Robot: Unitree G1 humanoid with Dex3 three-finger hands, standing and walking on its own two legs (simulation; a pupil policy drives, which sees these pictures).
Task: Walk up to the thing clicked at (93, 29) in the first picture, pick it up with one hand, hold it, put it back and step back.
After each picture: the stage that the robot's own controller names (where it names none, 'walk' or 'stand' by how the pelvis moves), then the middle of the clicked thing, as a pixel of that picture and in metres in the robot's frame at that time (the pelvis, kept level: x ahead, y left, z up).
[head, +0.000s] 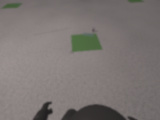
stand; (93, 30) +2.11 -0.07 -0.72
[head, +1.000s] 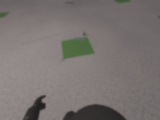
walk; (84, 33) +1.96 +0.19 -0.69
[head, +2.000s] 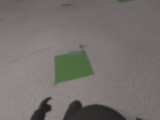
walk; (81, 46) +1.41 +0.27 -0.71
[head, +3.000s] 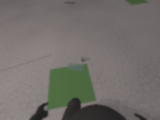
walk; (82, 59) +0.98 +0.18 -0.71
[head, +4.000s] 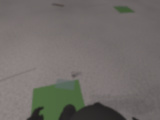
walk; (73, 74) +0.66 +0.18 -0.71
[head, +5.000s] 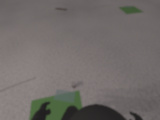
stand; (73, 85) +0.49 +0.21 -0.71
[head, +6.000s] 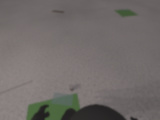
stand; (71, 87) +0.47 +0.22 -0.72
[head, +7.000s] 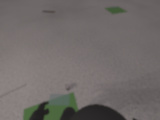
stand; (67, 87) +0.46 +0.27 -0.71
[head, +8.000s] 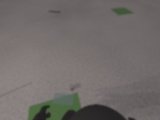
stand; (71, 87) +0.47 +0.22 -0.73
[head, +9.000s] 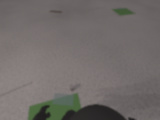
stand; (72, 87) +0.47 +0.21 -0.73
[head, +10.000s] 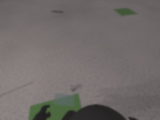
go down; (72, 88) +0.47 +0.21 -0.73
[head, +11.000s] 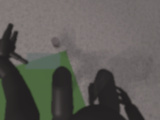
go down; (56, 43) +0.55 +0.27 -0.31
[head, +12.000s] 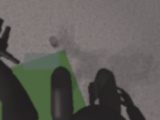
close in; (54, 42) +0.54 +0.28 -0.30
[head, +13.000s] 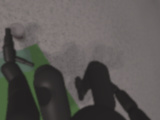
close in; (18, 33) +0.51 +0.34 -0.22
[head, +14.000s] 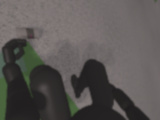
close; (27, 33) +0.53 +0.26 -0.25
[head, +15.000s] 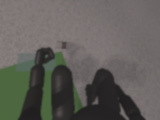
lift; (62, 45) +0.55 +0.22 -0.29
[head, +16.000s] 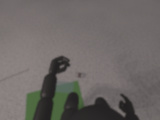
close; (78, 75) +0.54 +0.10 -0.63
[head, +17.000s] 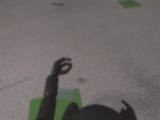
close; (80, 80) +0.54 +0.11 -0.70
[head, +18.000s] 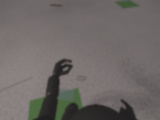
stand; (79, 78) +0.59 +0.11 -0.70
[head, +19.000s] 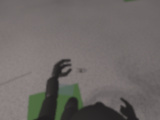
stand; (80, 70) +0.66 +0.10 -0.68
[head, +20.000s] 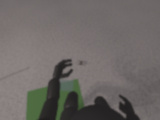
stand; (80, 62) +0.71 +0.10 -0.64
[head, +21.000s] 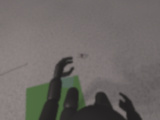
stand; (81, 56) +0.76 +0.10 -0.60
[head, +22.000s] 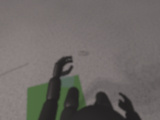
stand; (82, 53) +0.80 +0.10 -0.60
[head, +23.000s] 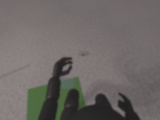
stand; (82, 53) +0.84 +0.09 -0.62
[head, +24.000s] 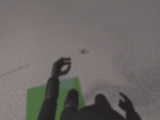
close; (82, 51) +0.88 +0.09 -0.62
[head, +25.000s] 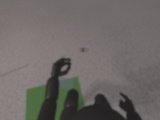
close; (82, 49) +0.91 +0.09 -0.62
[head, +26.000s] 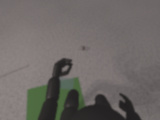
stand; (83, 48) +0.94 +0.09 -0.62
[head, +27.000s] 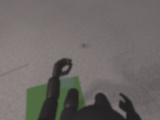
close; (83, 45) +0.98 +0.09 -0.61
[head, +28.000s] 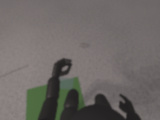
close; (83, 45) +1.00 +0.10 -0.62
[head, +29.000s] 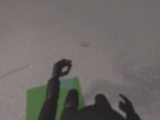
close; (83, 44) +1.02 +0.09 -0.62
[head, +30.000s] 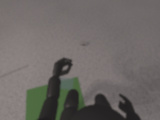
close; (83, 43) +1.04 +0.09 -0.62
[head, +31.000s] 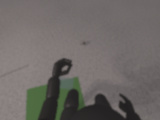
close; (83, 42) +1.06 +0.09 -0.62
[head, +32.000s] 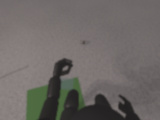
close; (83, 42) +1.08 +0.09 -0.62
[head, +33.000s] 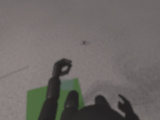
close; (83, 42) +1.09 +0.09 -0.63
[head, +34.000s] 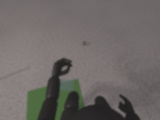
close; (83, 43) +1.10 +0.09 -0.63
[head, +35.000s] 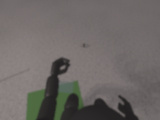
close; (83, 45) +1.10 +0.08 -0.65
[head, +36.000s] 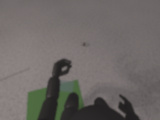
close; (83, 44) +1.11 +0.08 -0.65
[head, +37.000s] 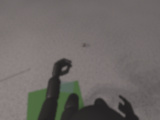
close; (83, 45) +1.11 +0.08 -0.65
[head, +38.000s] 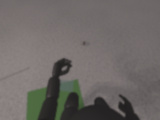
close; (83, 43) +1.11 +0.08 -0.65
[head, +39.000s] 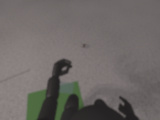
close; (83, 45) +1.11 +0.08 -0.66
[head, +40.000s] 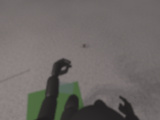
close; (83, 45) +1.11 +0.08 -0.66
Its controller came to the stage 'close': yes
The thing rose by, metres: 0.01
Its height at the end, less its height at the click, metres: -0.02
